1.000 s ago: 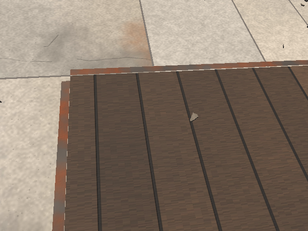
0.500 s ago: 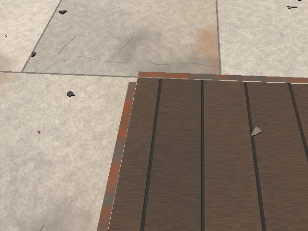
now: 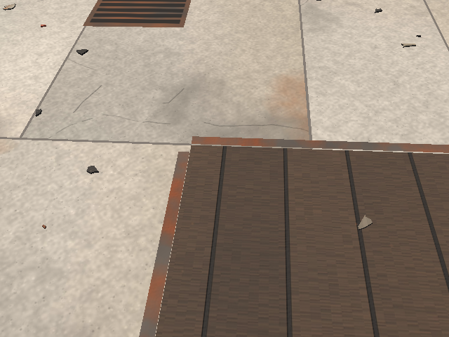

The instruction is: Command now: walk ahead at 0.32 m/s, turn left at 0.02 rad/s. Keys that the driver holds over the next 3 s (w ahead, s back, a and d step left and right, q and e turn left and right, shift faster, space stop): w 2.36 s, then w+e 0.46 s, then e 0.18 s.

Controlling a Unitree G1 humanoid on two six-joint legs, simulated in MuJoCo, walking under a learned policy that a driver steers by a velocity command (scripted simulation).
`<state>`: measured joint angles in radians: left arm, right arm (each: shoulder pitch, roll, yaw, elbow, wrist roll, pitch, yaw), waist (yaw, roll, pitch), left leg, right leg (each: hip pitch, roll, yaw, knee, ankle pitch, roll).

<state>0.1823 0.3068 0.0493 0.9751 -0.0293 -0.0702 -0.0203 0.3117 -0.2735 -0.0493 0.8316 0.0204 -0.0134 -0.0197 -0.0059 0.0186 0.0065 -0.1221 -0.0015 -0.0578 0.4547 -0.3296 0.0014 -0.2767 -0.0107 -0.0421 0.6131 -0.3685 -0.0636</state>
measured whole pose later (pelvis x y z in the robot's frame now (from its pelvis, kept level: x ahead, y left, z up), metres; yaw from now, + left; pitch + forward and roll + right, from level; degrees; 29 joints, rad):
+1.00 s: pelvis +0.52 -0.02 +0.00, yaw -1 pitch +2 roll +3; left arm 0.03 0.26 0.02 0.79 -0.01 -0.09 -0.04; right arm 0.37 -0.29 -0.06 0.92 0.02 -0.07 0.00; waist -0.08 -0.03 0.02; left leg 0.06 -0.04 0.05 0.25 -0.34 0.01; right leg -0.55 -0.07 0.01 0.51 0.00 -0.03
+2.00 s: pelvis +1.08 -0.01 +0.01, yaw +0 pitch +2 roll +2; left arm 0.07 0.26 0.05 0.81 -0.01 -0.07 -0.02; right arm 0.34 -0.26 -0.05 0.95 0.01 -0.08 0.00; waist -0.08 -0.04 0.02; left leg 0.02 -0.07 0.05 0.19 -0.24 0.05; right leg -0.64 -0.11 0.02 0.59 0.07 0.00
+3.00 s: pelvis +1.61 -0.03 +0.01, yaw -18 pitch +1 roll +2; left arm 0.14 0.29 0.09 0.76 -0.01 -0.02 -0.02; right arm 0.24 -0.27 -0.07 0.94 -0.01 -0.07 -0.02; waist -0.06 -0.04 0.05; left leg -0.05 0.00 0.21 0.28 -0.24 0.01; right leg -0.65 -0.10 0.00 0.75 -0.03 -0.01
